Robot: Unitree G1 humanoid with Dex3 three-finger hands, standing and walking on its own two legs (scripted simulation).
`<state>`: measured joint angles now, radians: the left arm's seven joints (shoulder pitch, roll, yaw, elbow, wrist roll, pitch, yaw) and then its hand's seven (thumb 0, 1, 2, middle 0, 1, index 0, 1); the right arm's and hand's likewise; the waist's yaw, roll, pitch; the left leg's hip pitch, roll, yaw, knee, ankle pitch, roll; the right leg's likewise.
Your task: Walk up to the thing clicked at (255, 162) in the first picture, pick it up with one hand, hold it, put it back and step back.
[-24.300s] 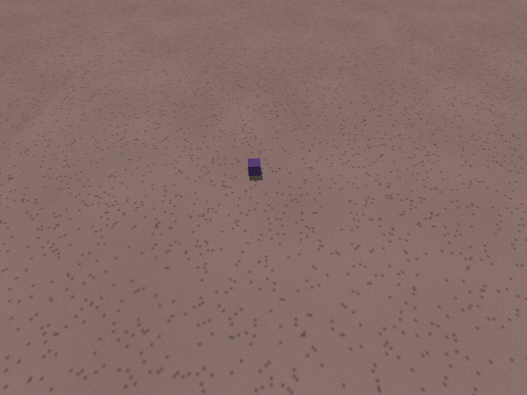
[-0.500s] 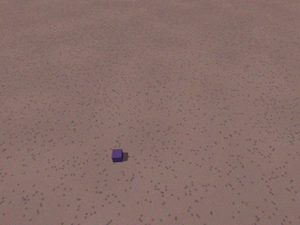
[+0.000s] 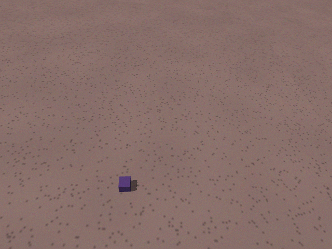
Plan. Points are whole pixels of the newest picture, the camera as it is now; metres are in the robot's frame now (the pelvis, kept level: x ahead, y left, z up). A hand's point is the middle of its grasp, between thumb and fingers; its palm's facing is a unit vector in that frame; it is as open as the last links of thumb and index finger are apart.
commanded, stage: walk up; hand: left
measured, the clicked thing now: (125, 184) +0.64 +0.22 -0.74
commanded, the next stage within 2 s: none
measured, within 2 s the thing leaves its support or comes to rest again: neither
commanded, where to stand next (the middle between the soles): +0.26 -0.04 m, yaw +3 degrees
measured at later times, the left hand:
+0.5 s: hand (99, 200) +0.29 +0.20 -0.13, palm faces -0.04 -0.93 -0.36, open 7.4 cm
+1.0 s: hand (93, 213) +0.27 +0.22 -0.18, palm faces -0.03 -0.93 -0.36, open 7.4 cm
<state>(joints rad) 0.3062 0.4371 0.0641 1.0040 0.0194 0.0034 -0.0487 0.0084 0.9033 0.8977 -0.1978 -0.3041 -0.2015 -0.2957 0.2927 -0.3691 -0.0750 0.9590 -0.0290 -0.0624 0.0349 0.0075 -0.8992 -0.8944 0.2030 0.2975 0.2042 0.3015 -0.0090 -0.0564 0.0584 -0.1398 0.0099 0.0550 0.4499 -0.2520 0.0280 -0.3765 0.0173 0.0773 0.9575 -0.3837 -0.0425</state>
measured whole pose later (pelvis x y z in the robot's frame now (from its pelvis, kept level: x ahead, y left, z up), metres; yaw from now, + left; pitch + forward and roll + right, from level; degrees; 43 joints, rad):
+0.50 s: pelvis +0.17 -0.05 -0.01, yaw -2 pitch -4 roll +1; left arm 0.22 0.35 0.05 0.81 0.00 -0.05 -0.05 0.00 0.90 0.90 -0.20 -0.30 -0.20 -0.30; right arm 0.34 -0.40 -0.04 0.84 0.00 -0.04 0.03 0.01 -0.90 -0.89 0.20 0.30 0.20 0.30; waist 0.00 0.04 0.11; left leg -0.39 0.02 -0.03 1.11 -0.40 0.04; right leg -0.26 -0.01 -0.07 0.52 -0.20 -0.06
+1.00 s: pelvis +0.20 -0.05 -0.03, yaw -2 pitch -2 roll -1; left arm 0.20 0.40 0.04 0.95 -0.01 0.02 -0.01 0.00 0.90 0.90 -0.20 -0.30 -0.20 -0.30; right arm 0.12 -0.37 -0.01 0.85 -0.02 -0.01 0.00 0.01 -0.90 -0.89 0.21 0.30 0.21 0.30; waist 0.02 -0.01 0.11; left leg -0.44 0.05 0.02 0.69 -0.22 0.00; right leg -0.23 -0.01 0.02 0.68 -0.44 0.00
